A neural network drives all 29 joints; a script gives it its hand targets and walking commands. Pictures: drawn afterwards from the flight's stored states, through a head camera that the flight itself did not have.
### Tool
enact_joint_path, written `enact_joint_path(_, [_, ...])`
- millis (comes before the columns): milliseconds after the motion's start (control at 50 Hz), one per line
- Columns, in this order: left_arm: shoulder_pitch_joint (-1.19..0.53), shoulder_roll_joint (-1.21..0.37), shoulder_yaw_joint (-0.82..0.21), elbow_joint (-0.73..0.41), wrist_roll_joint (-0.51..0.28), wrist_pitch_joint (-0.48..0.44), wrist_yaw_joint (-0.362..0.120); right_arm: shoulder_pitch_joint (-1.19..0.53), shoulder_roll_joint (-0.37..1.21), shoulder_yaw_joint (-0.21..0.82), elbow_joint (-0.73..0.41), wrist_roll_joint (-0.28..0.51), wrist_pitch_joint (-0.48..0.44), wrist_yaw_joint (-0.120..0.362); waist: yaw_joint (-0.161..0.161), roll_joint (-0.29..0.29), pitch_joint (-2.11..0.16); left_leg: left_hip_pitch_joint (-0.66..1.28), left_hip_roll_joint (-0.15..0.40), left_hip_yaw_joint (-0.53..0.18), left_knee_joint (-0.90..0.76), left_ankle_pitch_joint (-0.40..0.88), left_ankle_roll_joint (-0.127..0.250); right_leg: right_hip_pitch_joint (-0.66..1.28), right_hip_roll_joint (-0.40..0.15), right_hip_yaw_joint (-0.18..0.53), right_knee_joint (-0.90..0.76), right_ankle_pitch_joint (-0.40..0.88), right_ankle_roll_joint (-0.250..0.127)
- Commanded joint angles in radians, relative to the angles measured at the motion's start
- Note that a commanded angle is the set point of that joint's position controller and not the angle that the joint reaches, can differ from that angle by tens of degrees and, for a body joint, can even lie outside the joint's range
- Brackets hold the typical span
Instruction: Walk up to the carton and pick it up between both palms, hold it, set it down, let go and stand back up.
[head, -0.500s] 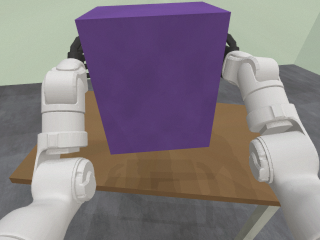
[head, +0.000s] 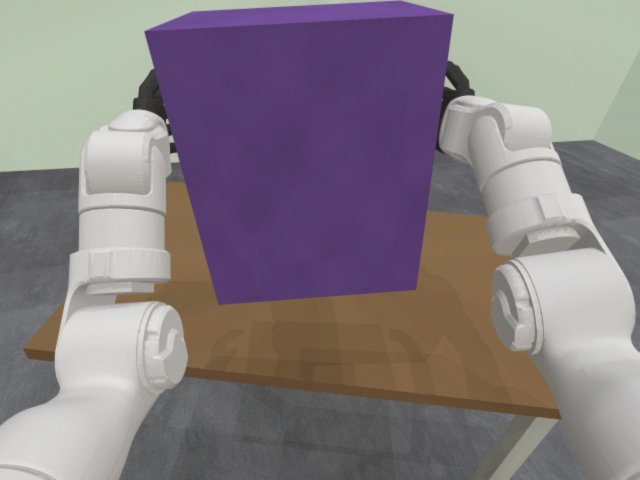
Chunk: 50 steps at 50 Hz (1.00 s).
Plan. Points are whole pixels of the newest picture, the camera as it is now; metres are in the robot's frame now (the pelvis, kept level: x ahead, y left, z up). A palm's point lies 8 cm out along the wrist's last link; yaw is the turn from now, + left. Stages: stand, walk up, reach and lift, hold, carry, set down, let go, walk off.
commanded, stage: hold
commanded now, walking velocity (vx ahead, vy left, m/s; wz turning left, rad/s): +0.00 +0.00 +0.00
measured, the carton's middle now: (307, 155) +0.38 +0.02 +0.29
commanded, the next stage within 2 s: set down in 1.30 s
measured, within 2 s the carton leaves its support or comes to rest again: neither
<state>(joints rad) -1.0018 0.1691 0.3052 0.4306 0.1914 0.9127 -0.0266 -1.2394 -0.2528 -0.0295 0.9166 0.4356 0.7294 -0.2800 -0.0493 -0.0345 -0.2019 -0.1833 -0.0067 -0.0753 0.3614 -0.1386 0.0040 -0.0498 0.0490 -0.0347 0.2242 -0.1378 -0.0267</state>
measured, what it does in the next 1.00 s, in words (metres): stands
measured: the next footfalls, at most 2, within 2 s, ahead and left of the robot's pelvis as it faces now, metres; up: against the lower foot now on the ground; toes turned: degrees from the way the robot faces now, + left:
none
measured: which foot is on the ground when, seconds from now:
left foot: down 0.00-1.00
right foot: down 0.00-1.00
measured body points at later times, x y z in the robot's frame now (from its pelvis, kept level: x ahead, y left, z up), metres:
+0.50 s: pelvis +0.00 +0.00 +0.00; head -0.07 +0.04 +0.44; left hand +0.39 +0.19 +0.30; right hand +0.40 -0.14 +0.33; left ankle +0.04 +0.11 -0.75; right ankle -0.01 -0.10 -0.75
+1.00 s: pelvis +0.00 +0.00 +0.00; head -0.09 +0.03 +0.44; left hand +0.38 +0.19 +0.31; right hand +0.39 -0.14 +0.34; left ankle +0.04 +0.11 -0.75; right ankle -0.01 -0.10 -0.75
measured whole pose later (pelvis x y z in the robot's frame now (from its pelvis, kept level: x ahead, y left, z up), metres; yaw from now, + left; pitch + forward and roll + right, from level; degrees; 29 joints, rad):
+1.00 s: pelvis +0.00 +0.00 +0.00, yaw +0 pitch -2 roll -2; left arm -0.97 0.16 0.30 0.35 0.18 0.95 -0.01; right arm -1.22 -0.27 0.00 0.86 0.46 0.76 -0.29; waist -0.05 -0.02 -0.19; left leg -0.18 -0.01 -0.07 0.36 -0.14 0.01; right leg -0.04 0.05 -0.03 0.21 -0.13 -0.02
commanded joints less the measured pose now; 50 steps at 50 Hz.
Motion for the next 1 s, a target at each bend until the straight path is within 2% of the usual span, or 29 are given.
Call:
enact_joint_path(0, [-0.873, -0.433, -0.284, -0.189, -0.192, -0.084, -0.148, -0.746, 0.407, 0.051, -0.244, 0.112, -0.049, 0.095, -0.014, 0.113, -0.325, 0.13, -0.029, 0.042, -0.035, 0.186, -0.044, 0.016, -0.005, 0.026, -0.039, 0.054, 0.006])
enact_joint_path(320, [-0.837, -0.46, -0.322, -0.281, -0.201, -0.081, -0.132, -0.714, 0.426, 0.092, -0.335, 0.127, -0.047, 0.086, -0.016, 0.128, -0.402, 0.191, -0.029, 0.036, -0.019, 0.303, -0.052, 0.048, 0.01, 0.025, -0.04, 0.136, 0.001])
enact_joint_path(560, [-0.812, -0.466, -0.344, -0.333, -0.213, -0.049, -0.119, -0.71, 0.436, 0.128, -0.4, 0.159, -0.028, 0.077, -0.014, 0.114, -0.406, 0.214, -0.025, 0.031, -0.002, 0.349, -0.054, 0.055, 0.015, 0.026, -0.042, 0.169, 0.004])
enact_joint_path(980, [-0.833, -0.43, -0.297, -0.247, -0.197, -0.042, -0.141, -0.737, 0.416, 0.094, -0.3, 0.153, -0.019, 0.086, -0.005, 0.103, -0.336, 0.16, -0.025, 0.036, -0.021, 0.25, -0.046, 0.025, 0.001, 0.029, -0.045, 0.096, 0.006])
